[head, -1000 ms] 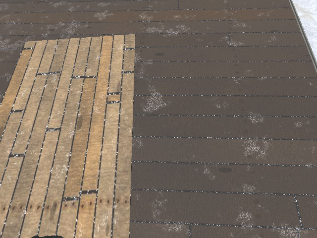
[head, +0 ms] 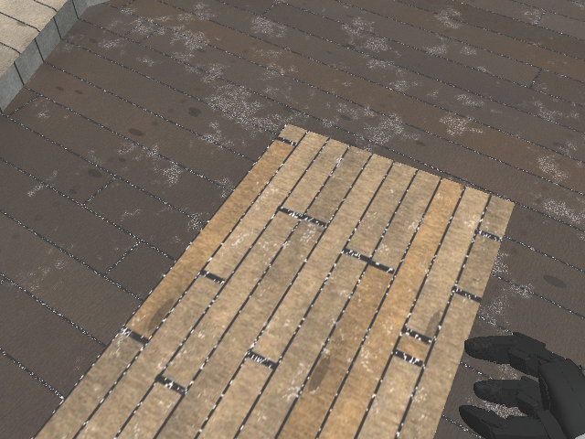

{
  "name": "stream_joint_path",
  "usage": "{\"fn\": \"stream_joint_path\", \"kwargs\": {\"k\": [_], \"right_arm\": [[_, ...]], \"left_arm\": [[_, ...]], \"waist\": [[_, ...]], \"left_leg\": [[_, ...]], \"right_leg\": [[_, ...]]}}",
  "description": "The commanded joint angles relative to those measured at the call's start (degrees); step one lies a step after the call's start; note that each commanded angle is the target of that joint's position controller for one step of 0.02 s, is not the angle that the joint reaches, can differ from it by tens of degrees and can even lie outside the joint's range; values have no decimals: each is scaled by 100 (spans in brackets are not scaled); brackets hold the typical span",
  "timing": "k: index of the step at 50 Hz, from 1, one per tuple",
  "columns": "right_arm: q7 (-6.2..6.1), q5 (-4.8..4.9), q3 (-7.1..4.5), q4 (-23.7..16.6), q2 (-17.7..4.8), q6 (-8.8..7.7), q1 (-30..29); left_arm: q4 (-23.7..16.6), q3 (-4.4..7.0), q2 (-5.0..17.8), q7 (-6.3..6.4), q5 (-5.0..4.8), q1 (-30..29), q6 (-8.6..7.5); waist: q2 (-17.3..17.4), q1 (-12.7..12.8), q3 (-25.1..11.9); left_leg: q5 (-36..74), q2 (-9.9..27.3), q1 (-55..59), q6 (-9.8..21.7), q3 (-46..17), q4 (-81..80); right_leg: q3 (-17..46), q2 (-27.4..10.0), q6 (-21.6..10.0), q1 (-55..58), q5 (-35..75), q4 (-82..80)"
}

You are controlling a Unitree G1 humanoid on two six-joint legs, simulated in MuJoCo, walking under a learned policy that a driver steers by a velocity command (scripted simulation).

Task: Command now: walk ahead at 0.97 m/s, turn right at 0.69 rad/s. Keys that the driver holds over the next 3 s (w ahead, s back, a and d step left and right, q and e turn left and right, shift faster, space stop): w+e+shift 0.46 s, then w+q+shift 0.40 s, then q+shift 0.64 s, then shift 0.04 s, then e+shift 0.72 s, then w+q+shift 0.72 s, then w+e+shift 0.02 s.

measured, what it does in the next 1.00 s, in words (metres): walks ahead: left foot, then right foot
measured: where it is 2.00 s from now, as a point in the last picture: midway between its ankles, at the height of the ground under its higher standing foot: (459, 228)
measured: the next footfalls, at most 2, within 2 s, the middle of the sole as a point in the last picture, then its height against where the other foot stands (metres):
left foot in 0.04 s outside the picture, level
right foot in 0.46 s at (398, 413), level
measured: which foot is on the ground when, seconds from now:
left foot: up 0.00-0.02, down 0.04-0.46, up 0.48-0.88, down 0.90-1.00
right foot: down 0.00-0.02, up 0.04-0.44, down 0.46-0.90, up 0.92-1.00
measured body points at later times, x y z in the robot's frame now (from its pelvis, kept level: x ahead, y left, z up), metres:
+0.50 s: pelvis +0.45 -0.06 -0.04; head +0.47 -0.08 +0.41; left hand +0.76 +0.07 -0.12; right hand +0.30 -0.29 -0.17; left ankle +0.23 +0.15 -0.62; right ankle +0.54 -0.12 -0.73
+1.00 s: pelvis +0.89 -0.22 -0.02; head +0.92 -0.24 +0.43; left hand +1.08 +0.00 -0.12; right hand +0.88 -0.52 -0.15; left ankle +0.99 -0.23 -0.73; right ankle +0.71 -0.28 -0.57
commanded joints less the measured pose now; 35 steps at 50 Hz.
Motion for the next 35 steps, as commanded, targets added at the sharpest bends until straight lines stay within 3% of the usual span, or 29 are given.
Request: {"fn": "stream_joint_path", "kwargs": {"k": [1,2,3,4,5,6,7,8,10,13,16,18,19,20,21,22,23,24,25,26,27,28,29,30,31,33,34,35], "right_arm": [[-258,-64,-485,326,-1081,-28,1895],[-415,-165,-643,380,-1542,-37,2970],[-460,-277,-688,391,-1898,-7,3093],[-465,-151,-681,360,-1600,40,2499],[-432,-88,-569,319,-1059,41,2088],[-387,-59,-516,413,-799,10,2030],[-384,-69,-484,505,-704,-4,2025],[-392,-22,-477,635,-698,-64,2102],[-328,111,-434,912,-467,-170,2306],[-298,128,-417,1086,-419,-270,2277],[-352,109,-438,1234,-584,-288,2274],[-393,102,-488,1298,-897,-281,2468],[-431,104,-528,1306,-1086,-234,2613],[-494,111,-558,1210,-1219,-182,2525],[-506,113,-637,1114,-1601,-114,2383],[-509,55,-670,1023,-1679,-23,2112],[-411,17,-643,1130,-1377,43,2151],[-330,-121,-381,848,-423,8,2448],[-341,95,-339,325,-634,-104,2595],[-354,122,-379,417,-993,-172,2111],[-351,167,-371,525,-1018,-163,2132],[-344,102,-333,687,-917,-85,2181],[-297,75,-304,814,-819,45,2400],[-223,72,-282,971,-653,208,2530],[-162,112,-268,920,-544,301,2447],[-116,205,-262,747,-461,325,1649],[-97,268,-264,764,-418,320,1475],[-62,271,-210,637,-268,258,1254]], "left_arm": [[-608,284,1284,-29,-56,-1000,-174],[-738,178,894,-32,-71,-1121,-222],[-982,-4,123,21,-214,-819,-177],[-1029,12,445,59,-141,-927,-70],[-990,45,585,31,-6,-1280,20],[-960,31,526,-39,69,-1525,74],[-946,34,428,-107,109,-1684,138],[-1040,12,327,-175,152,-1692,213],[-1216,-36,173,-263,167,-2147,356],[-1623,-129,124,-364,183,-2802,386],[-1893,-228,193,-488,151,-3497,361],[-1931,-268,220,-519,145,-3649,352],[-1842,-241,334,-494,139,-3441,347],[-1545,-145,559,-457,13,-2707,369],[-1423,-91,670,-403,97,-1999,330],[-1121,43,964,-292,146,-889,313],[-812,227,1217,-104,111,-327,306],[-769,313,1763,17,157,-785,376],[-1107,378,2029,51,208,-931,419],[-1122,338,1658,103,185,-1045,403],[-1083,249,1359,144,191,-1413,343],[-1052,165,1103,135,202,-1686,239],[-1067,76,896,144,202,-1780,96],[-927,5,714,137,151,-1831,-19],[-839,-10,703,101,128,-1671,-142],[-640,-22,609,27,117,-1399,-297],[-620,-25,610,4,123,-1413,-323],[-615,-64,552,-16,87,-1355,-383]], "waist": [[230,-1665,-638],[664,-2159,-1361],[1736,-1758,-1734],[1598,-1454,-1276],[903,-1335,-612],[545,-1277,-197],[406,-1184,20],[788,-1050,116],[657,-984,422],[613,-803,555],[261,-780,826],[259,-726,746],[376,-597,502],[519,-265,-295],[719,188,-370],[764,738,-687],[170,791,-807],[-1215,-100,-605],[-1173,-220,-1933],[-206,-134,-1191],[208,-512,-232],[555,-780,80],[622,-985,221],[622,-1166,328],[357,-1183,494],[217,-937,971],[244,-876,900],[35,-827,936]], "left_leg": [[-336,-246,4101,124,321,-178],[-2157,1026,5251,342,-979,-484],[-4379,2514,5528,580,-3666,-1759],[-4611,2507,4825,804,-4472,-2134],[-3929,2240,4253,786,-3460,-1988],[-2728,1973,3750,767,-2499,-1977],[-1974,1651,3443,587,-1747,-2105],[-1605,1646,3202,605,-1397,-2186],[-575,1450,3096,454,-561,-2350],[1082,1307,2993,388,535,-2497],[2026,923,2754,229,1518,-2795],[4318,954,2876,154,1817,-2515],[5731,1007,3219,113,1845,-2037],[7135,951,3345,103,1870,-1113],[7633,1228,3156,99,1763,50],[7214,1427,2619,142,1573,1554],[3100,759,1644,109,1569,3591],[-2484,-98,-470,35,1281,5909],[-2143,-163,-1480,100,114,6328],[-1414,104,-1717,134,17,5976],[-1016,352,-1551,166,116,5476],[-960,541,-1101,178,64,5144],[-918,684,-566,154,-41,4835],[-884,781,-255,119,-120,4540],[-856,803,-143,89,-196,4134],[-236,673,-525,168,-88,3203],[171,512,-645,265,60,2835],[724,508,-476,352,207,2118]], "right_leg": [[397,-469,-575,-2574,3657,1803],[19,-108,-420,-3377,2503,3739],[-416,211,-398,-4438,-632,5361],[-566,-142,-462,-4904,-13,5999],[-662,-468,-472,-5030,406,6002],[-685,-663,-428,-4950,599,5832],[-720,-741,-388,-4836,656,5707],[-726,-849,-324,-4798,669,5595],[-786,-982,-315,-5057,828,5575],[-1029,-978,-331,-5179,1516,5109],[-1733,-732,-493,-4452,2152,3534],[-2224,-330,-707,-3554,2260,2816],[-2399,-66,-788,-3192,2120,2728],[-2398,306,-837,-2100,2046,2912],[-2229,349,-1006,-1586,1523,2790],[-1794,303,-1285,-383,1235,2445],[-1236,115,-1412,744,1227,2040],[272,-898,-1634,1556,2401,2512],[2783,-1876,-2370,2464,774,884],[2944,-1923,-2045,1688,-101,-79],[2393,-1864,-1774,545,12,-297],[1821,-1681,-1582,-354,426,-337],[1303,-1575,-1487,-1087,1127,-411],[670,-1306,-1284,-1562,1005,-676],[386,-1322,-1182,-1941,1371,-823],[-592,-938,-768,-1924,2747,-1050],[-1086,-667,-540,-1646,3152,-1131],[-1367,-647,-424,-1698,3947,-1123]]}}
Over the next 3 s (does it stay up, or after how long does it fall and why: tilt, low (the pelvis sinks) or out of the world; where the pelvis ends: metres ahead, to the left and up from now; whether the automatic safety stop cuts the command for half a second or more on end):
stays up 1.50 -0.22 0.00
